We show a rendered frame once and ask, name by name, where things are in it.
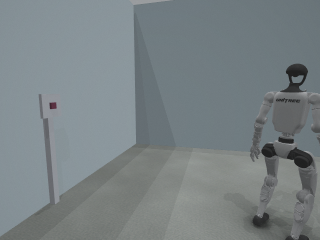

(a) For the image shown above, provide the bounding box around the robot head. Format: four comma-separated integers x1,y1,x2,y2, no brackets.
280,63,308,93

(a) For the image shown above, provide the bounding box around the button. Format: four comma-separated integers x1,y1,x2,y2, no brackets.
49,102,57,109

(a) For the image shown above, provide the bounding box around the left robot shin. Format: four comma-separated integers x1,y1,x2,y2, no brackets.
256,175,275,218

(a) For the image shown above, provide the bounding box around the right robot upper arm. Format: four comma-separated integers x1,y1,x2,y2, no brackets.
307,92,320,133

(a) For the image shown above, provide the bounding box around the robot left hand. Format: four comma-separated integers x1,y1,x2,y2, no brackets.
250,144,262,162

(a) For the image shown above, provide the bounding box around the left robot upper arm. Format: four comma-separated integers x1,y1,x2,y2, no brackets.
256,91,278,125

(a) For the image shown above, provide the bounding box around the robot left forearm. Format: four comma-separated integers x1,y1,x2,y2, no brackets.
252,118,264,145

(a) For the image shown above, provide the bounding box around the panel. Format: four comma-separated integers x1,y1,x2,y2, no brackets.
38,94,62,205

